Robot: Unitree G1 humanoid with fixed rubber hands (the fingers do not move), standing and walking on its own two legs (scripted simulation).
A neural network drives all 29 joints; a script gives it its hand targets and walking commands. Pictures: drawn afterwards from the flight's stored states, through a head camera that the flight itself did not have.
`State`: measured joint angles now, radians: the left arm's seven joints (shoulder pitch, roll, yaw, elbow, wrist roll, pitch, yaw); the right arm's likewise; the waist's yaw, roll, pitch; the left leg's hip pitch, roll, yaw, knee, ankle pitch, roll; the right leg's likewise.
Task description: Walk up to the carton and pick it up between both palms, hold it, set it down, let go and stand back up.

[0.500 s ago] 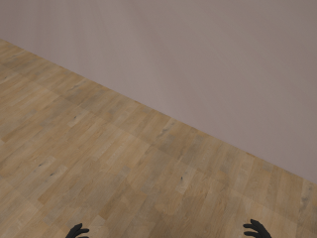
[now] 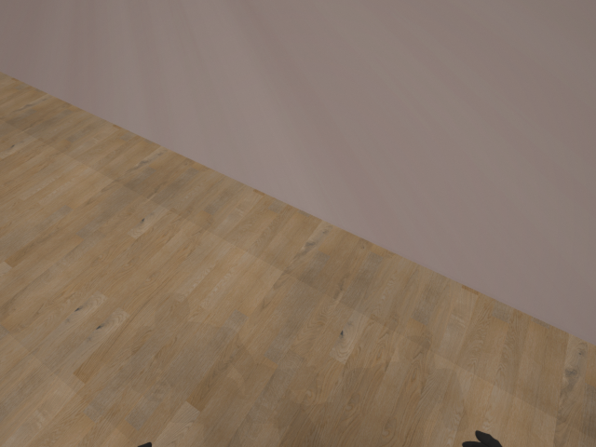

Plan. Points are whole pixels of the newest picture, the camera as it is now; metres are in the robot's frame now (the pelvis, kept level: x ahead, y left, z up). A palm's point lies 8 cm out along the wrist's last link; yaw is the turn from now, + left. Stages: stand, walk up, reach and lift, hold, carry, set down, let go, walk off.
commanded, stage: stand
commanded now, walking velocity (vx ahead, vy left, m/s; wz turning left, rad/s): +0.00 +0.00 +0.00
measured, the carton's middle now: out of the picture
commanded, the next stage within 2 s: walk up in 0.66 s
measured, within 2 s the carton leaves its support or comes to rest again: neither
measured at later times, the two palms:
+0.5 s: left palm out of the picture +0.04 +0.25 -0.12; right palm out of the picture +0.06 -0.27 -0.11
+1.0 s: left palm out of the picture +0.03 +0.29 -0.10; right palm out of the picture +0.07 -0.26 -0.10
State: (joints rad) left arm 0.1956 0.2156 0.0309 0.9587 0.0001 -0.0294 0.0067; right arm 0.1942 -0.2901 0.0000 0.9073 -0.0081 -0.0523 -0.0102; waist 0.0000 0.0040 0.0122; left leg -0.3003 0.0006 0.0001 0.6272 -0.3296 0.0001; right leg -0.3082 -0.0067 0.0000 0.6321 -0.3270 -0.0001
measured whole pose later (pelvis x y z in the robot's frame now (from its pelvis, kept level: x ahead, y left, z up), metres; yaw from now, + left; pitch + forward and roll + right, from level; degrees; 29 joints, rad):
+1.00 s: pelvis -0.03 +0.02 +0.01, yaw +3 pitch -1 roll -1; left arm 0.20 0.25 0.08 0.98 0.00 -0.04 0.03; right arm 0.19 -0.36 0.00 0.89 -0.05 0.07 0.10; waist 0.00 0.03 0.01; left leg -0.42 0.00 -0.01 0.93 -0.31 0.00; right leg -0.23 -0.04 -0.04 0.45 -0.21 0.00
